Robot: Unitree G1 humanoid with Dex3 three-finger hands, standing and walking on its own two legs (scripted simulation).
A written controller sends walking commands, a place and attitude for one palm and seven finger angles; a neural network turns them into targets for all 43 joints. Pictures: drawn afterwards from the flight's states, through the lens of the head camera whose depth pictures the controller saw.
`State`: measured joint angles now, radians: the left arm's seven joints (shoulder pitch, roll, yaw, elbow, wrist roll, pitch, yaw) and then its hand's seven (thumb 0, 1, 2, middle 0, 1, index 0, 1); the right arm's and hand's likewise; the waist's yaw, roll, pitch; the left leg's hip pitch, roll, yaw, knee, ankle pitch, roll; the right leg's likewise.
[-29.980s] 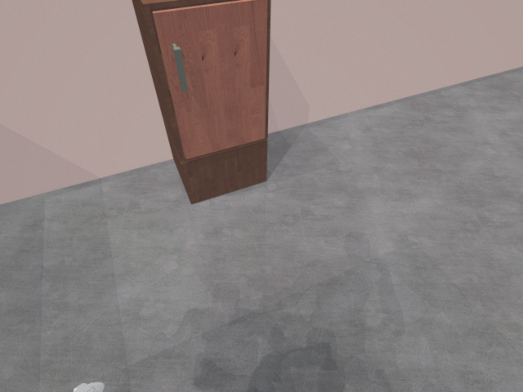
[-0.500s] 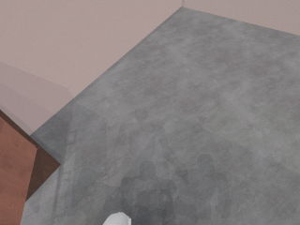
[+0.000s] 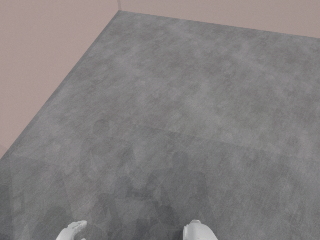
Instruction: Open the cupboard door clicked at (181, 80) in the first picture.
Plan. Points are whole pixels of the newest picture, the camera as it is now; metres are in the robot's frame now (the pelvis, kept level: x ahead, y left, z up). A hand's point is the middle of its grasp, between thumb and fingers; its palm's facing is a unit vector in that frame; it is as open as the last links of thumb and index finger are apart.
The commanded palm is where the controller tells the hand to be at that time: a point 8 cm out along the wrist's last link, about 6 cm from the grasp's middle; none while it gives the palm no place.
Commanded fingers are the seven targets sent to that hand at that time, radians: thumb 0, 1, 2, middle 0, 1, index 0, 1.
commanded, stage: walk to a spot facing it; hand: left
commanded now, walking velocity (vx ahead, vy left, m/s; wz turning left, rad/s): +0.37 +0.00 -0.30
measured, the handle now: out of the picture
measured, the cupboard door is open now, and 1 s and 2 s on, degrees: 42 42 42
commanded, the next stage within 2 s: turn to face it in 0.76 s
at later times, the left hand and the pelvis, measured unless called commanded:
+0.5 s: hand (113, 199) +0.26 +0.16 -0.19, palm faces -0.05 -0.98 -0.19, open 7.3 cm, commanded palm none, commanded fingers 0.00 0.90 0.90 -0.20 -0.30 -0.20 -0.30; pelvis +0.24 -0.03 -0.02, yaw -7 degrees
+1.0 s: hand (148, 129) +0.52 +0.06 -0.17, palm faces -0.09 -0.98 -0.20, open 7.2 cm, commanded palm none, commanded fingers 0.00 0.90 0.90 -0.20 -0.30 -0.20 -0.30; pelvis +0.45 -0.12 +0.00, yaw -7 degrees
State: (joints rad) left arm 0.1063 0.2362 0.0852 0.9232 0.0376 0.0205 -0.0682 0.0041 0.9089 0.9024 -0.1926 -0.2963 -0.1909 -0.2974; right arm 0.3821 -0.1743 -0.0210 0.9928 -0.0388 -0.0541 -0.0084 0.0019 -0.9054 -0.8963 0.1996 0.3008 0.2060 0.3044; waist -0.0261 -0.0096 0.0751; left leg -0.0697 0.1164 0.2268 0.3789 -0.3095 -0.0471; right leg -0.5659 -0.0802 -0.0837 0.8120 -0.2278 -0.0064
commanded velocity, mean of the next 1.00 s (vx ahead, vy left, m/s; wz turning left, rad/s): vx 0.29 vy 0.00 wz -0.01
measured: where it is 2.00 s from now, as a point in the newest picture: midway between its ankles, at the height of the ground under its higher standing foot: (188, 172)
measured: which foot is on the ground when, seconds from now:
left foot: down 0.00-0.10, up 0.12-0.46, down 0.48-0.80, up 0.82-1.00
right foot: up 0.00-0.08, down 0.10-0.48, up 0.50-0.80, down 0.82-1.00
